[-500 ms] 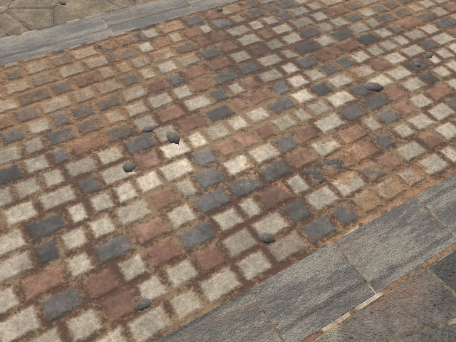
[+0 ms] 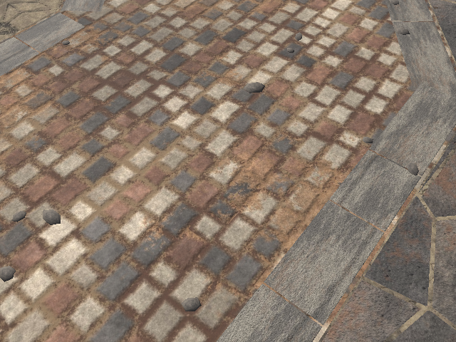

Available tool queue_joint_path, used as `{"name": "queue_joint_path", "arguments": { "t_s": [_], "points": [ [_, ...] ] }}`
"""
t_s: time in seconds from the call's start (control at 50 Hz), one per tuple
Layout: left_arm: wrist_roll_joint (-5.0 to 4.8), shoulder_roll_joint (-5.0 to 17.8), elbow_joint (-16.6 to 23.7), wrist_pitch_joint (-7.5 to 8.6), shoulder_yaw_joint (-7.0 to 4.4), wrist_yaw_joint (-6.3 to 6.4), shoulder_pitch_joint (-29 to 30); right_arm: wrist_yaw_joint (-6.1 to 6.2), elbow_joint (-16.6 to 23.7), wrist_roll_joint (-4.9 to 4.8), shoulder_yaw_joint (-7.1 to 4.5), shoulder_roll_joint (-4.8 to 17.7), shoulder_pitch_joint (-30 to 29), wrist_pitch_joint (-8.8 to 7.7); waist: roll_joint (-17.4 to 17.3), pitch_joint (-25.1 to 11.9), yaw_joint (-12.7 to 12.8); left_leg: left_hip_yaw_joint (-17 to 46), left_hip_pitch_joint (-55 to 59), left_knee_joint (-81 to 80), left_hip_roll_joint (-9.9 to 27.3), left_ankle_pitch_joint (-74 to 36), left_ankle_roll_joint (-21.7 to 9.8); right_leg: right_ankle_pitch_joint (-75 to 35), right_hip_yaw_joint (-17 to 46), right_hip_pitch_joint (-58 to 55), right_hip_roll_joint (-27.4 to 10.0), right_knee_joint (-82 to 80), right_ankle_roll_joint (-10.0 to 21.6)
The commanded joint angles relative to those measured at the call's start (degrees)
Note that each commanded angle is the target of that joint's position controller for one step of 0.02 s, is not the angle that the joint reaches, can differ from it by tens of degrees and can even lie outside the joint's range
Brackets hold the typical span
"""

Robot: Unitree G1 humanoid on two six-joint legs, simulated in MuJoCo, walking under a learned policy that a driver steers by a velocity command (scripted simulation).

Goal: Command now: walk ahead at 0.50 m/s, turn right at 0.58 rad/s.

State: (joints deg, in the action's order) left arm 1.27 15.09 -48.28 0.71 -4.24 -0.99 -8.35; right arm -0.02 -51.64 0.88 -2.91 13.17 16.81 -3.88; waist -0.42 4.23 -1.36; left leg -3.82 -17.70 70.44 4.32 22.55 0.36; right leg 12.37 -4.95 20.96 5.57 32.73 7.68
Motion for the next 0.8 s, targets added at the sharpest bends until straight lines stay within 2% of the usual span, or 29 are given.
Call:
{"name": "queue_joint_path", "arguments": {
  "t_s": [0.02,0.06,0.12,0.16,0.24,0.32,0.34,0.38,0.4,0.42,0.44,0.46,0.48,0.5,0.52,0.54,0.56,0.62,0.66,0.7,0.76,0.8],
  "points": [
    [-1.24,6.7,1.0,0.87,-1.80,1.26,-5.4,-0.01,5.5,1.29,-1.19,6.7,-0.6,-0.75,-0.7,-4.4,0.7,5.6,-17.2,-1.5,3.2,-4.7,0.3,-18.0,23.5,-16.5,-16.4,-18.8,9.8],
    [-1.53,6.6,0.9,2.13,-1.49,1.00,-6.3,-0.38,5.6,2.01,-1.09,5.8,0.1,1.19,-0.3,-5.4,-0.4,5.1,-14.4,-4.9,2.9,-4.4,1.6,-23.0,20.9,-13.8,-14.4,-19.2,9.7],
    [-1.38,8.6,0.4,2.78,-1.93,0.78,-9.6,-0.74,7.8,1.92,-0.77,5.0,-4.9,2.31,1.0,-3.6,0.7,4.0,-17.3,-11.8,2.6,-9.5,2.9,-20.3,19.9,-12.0,-12.5,-21.0,8.9],
    [-1.31,8.6,0.1,2.70,-1.90,0.72,-12.2,-0.79,9.6,1.73,-0.70,5.4,-10.1,2.44,2.0,-2.1,2.5,4.0,-20.4,-17.3,2.3,-13.9,3.4,-18.2,20.9,-13.3,-12.0,-21.6,7.8],
    [-1.17,8.9,-0.4,2.51,-1.93,0.92,-16.6,-1.20,12.2,1.33,-0.19,5.4,-17.4,2.10,3.3,-1.9,5.5,4.3,-22.3,-26.5,0.4,-20.2,3.1,-20.4,22.2,-18.3,-11.6,-19.7,6.2],
    [-0.56,8.2,-1.3,2.62,-1.38,1.55,-19.8,-1.71,14.2,0.99,0.54,5.1,-22.1,1.18,4.2,-1.4,7.4,2.9,-20.3,-34.0,-1.6,-21.7,1.1,-27.1,22.0,-22.9,-12.8,-17.4,5.1],
    [-0.43,8.2,-1.5,2.71,-1.28,1.78,-19.9,-1.76,14.5,0.94,0.57,5.3,-22.1,0.94,4.5,-1.2,7.1,2.9,-18.4,-35.8,-2.0,-21.2,0.2,-28.6,22.4,-23.6,-13.5,-16.8,4.6],
    [-0.32,9.3,-1.3,3.03,-1.31,2.10,-17.7,-1.56,13.5,0.90,0.17,6.5,-17.5,0.46,5.2,-1.7,4.3,2.7,-10.0,-39.6,-3.5,-17.9,-2.0,-34.8,22.0,-22.6,-14.2,-14.4,2.7],
    [-0.26,10.1,-1.3,3.25,-1.43,2.07,-16.7,-1.11,12.0,0.84,-0.44,7.8,-12.7,0.18,5.4,-3.6,2.1,2.0,-3.4,-40.5,-5.4,-15.0,-3.1,-42.5,21.3,-22.3,-13.6,-9.9,1.7],
    [-0.28,10.4,-1.4,3.41,-1.38,1.79,-15.8,-0.48,9.5,0.83,-1.08,8.9,-4.8,-0.34,3.5,-7.5,-1.8,1.2,5.9,-44.0,-6.3,-15.7,-4.5,-45.5,18.9,-21.3,-11.2,-0.5,0.7],
    [-0.49,8.5,-0.6,3.76,-0.77,1.43,-15.7,0.37,8.1,1.65,-1.88,11.7,3.7,-0.94,0.6,-13.5,-5.4,8.9,19.0,-44.9,1.3,-11.8,-6.9,-34.6,17.0,-13.8,-8.4,12.8,-0.4],
    [-2.41,3.0,0.5,3.87,0.30,1.16,-22.4,0.70,7.7,2.84,-3.38,18.1,9.2,-0.80,-11.8,-21.4,-3.5,34.7,34.5,-47.7,17.2,-6.1,-14.0,-2.4,11.4,2.8,0.6,33.1,-3.1],
    [-0.99,6.1,-0.5,3.70,-0.05,1.30,-23.2,-0.02,6.7,1.18,-3.29,15.9,6.8,0.16,-11.9,-20.0,-1.9,48.7,31.5,-55.2,19.8,-2.1,-16.5,16.4,12.4,10.8,1.9,39.6,-2.8],
    [-0.05,7.1,-0.3,3.29,-0.24,1.26,-18.6,-0.29,7.8,0.38,-2.28,11.2,0.9,0.39,-4.7,-9.8,-0.1,40.4,22.6,-55.8,17.7,2.6,-15.7,11.7,13.1,13.4,-1.9,41.4,-2.6],
    [0.25,6.5,0.4,3.33,0.09,0.74,-14.2,-0.58,8.1,0.34,-1.36,7.7,-2.5,0.18,-0.6,-5.3,0.1,32.2,15.9,-57.1,14.5,-0.5,-14.3,8.0,12.7,12.8,-4.1,38.4,-2.7],
    [0.25,5.7,1.0,3.11,0.22,0.34,-12.6,-0.51,7.5,0.63,-0.86,6.4,-3.4,-0.08,-1.8,-3.2,1.0,26.1,12.3,-58.4,11.6,-5.9,-12.6,6.5,11.9,11.8,-5.6,35.3,-2.8],
    [0.87,5.3,1.2,2.57,0.34,-0.03,-12.5,-0.34,6.5,0.45,-0.55,5.8,-2.9,-0.45,-3.7,-2.5,1.9,21.8,9.7,-59.4,9.4,-10.8,-11.5,5.9,11.4,10.0,-6.6,32.9,-3.3],
    [1.26,3.9,0.9,1.57,0.88,-0.72,-12.5,-0.73,4.0,-0.25,-0.71,6.7,0.5,-1.86,-4.6,-3.5,2.9,16.2,9.3,-60.7,8.0,-21.8,-12.2,4.0,9.1,9.7,-7.3,30.1,-4.7],
    [1.27,3.5,2.4,1.41,1.30,-1.02,-7.9,-0.82,2.9,-0.45,-0.92,7.4,2.1,-2.09,-4.2,-2.2,2.3,13.8,10.0,-62.9,7.7,-22.5,-12.8,0.4,7.3,13.5,-9.2,26.2,-5.8],
    [1.13,2.8,4.2,1.50,1.86,-1.25,-2.2,-0.85,1.9,-0.50,-0.78,7.0,3.6,-1.89,-3.9,-0.9,1.2,11.2,10.6,-64.1,6.3,-23.6,-12.5,-3.6,5.4,15.5,-10.4,19.6,-6.8],
    [0.67,1.3,6.1,1.78,2.89,-1.55,4.4,-0.92,0.4,-0.60,-0.89,7.6,6.1,-1.81,-4.1,-0.5,-0.5,7.7,10.9,-63.8,4.8,-27.6,-11.2,-9.3,2.9,12.5,-9.9,8.9,-7.3],
    [0.42,1.5,6.8,1.89,3.10,-1.44,7.2,-0.83,-0.5,-0.48,-1.03,8.3,7.9,-1.73,-4.0,-0.5,-1.4,7.1,12.6,-62.7,5.4,-30.1,-10.7,-10.6,1.8,10.4,-9.0,4.4,-7.0]
  ]
}}
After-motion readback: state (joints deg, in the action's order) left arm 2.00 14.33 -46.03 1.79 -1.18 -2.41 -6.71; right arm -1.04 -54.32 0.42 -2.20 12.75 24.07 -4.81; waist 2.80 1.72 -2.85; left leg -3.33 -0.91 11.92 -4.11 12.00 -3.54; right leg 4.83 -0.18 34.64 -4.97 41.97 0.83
